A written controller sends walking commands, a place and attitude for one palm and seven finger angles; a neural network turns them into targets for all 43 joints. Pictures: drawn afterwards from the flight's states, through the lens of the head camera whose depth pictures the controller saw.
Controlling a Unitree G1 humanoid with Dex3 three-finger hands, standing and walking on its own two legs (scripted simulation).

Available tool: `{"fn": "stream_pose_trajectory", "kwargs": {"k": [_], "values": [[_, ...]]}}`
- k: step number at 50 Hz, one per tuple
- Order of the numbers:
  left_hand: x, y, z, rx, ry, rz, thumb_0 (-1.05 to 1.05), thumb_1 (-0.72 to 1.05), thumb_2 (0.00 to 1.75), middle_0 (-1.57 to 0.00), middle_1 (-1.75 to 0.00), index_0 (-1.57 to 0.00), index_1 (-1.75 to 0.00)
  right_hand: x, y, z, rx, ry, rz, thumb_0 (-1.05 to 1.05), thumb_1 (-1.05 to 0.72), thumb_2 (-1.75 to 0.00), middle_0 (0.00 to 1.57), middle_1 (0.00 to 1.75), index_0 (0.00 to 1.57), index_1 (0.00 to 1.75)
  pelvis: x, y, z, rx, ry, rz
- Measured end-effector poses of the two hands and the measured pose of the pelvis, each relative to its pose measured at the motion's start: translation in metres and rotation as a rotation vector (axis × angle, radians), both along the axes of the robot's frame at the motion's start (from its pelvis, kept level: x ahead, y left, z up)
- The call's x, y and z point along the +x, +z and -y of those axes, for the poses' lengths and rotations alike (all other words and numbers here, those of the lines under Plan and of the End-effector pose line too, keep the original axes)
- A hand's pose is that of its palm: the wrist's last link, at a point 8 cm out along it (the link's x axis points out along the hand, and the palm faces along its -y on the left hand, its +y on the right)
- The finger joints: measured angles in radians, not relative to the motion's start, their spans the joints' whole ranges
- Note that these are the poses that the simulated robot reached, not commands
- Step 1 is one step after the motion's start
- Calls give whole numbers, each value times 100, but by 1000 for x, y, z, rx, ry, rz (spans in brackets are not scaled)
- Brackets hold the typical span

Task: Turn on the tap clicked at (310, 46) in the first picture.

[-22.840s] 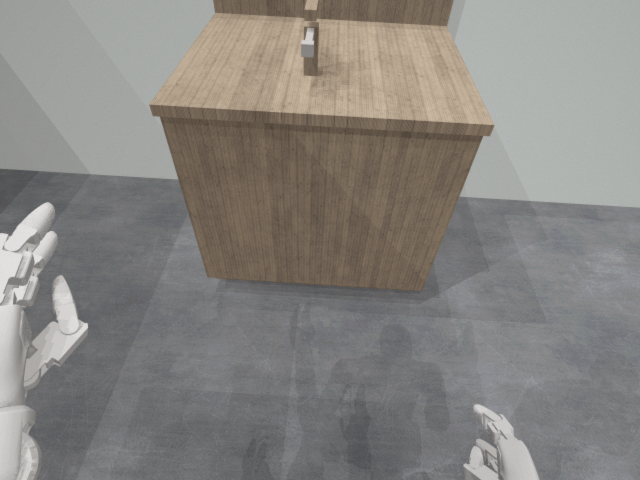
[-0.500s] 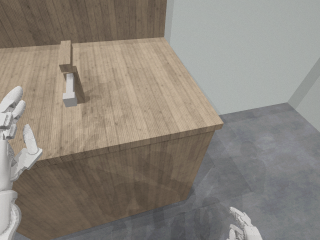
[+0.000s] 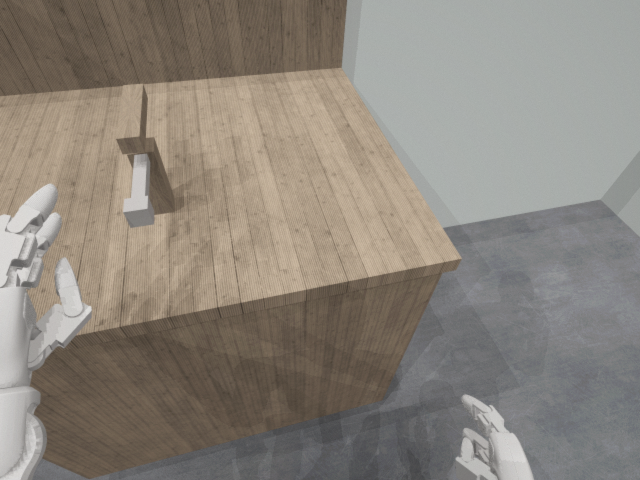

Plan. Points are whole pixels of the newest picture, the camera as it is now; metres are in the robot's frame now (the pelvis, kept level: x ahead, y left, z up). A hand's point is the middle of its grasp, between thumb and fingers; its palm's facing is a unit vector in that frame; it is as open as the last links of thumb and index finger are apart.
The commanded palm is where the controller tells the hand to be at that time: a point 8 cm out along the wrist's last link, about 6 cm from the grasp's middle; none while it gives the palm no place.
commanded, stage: come to a stop and stand still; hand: left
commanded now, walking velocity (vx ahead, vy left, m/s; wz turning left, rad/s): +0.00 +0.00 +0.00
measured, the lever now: (139, 211) +0.38 +0.28 +0.12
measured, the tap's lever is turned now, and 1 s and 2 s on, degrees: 0 0 0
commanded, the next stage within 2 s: look again from close up in 0.48 s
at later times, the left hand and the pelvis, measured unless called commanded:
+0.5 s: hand (115, 285) +0.25 +0.24 +0.15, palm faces +0.39 -0.84 -0.37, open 7.4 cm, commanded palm +0.19 +0.27 +0.17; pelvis +0.04 -0.01 +0.00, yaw +0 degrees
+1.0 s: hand (97, 273) +0.25 +0.25 +0.17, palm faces +0.38 -0.81 -0.45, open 7.4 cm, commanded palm +0.18 +0.28 +0.17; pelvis +0.03 -0.01 +0.00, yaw +1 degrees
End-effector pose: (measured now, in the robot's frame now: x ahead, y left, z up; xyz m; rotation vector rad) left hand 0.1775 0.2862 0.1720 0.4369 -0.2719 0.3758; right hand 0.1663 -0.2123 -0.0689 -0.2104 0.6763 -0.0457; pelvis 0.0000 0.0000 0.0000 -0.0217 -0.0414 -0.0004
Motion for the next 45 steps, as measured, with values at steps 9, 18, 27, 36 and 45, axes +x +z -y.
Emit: {"fn": "stream_pose_trajectory", "kwargs": {"k": [9, 18, 27, 36, 45], "values": [[22, -1, 10, 11, -20, -48, 2, 89, 90, -21, -30, -21, -30, 22, -1, 14, 2, -34, -13, 1, -91, -90, 20, 30, 20, 30, 19, 0, 7, 3, -5, -16], [31, -2, 12, 2, -7, -55, 2, 89, 90, -22, -30, -21, -30, 37, 0, 25, -15, -48, -21, 1, -91, -90, 20, 30, 20, 30, 31, -1, 11, 5, 0, -20], [34, -4, 10, -13, 7, -60, 2, 89, 90, -21, -30, -21, -30, 43, -1, 21, -11, -48, -26, 1, -91, -90, 20, 30, 20, 30, 35, -1, 10, 3, 1, -20], [33, -3, 7, -8, 6, -61, 2, 89, 90, -21, -30, -21, -30, 38, -4, 14, 3, -48, -43, 1, -91, -90, 20, 30, 20, 30, 35, -1, 8, 3, 3, -22], [31, -4, 3, -9, 11, -68, 2, 89, 90, -21, -30, -21, -30, 31, -7, 12, 0, -54, -61, 1, -91, -90, 20, 30, 20, 30, 32, -1, 4, 3, 5, -22]]}}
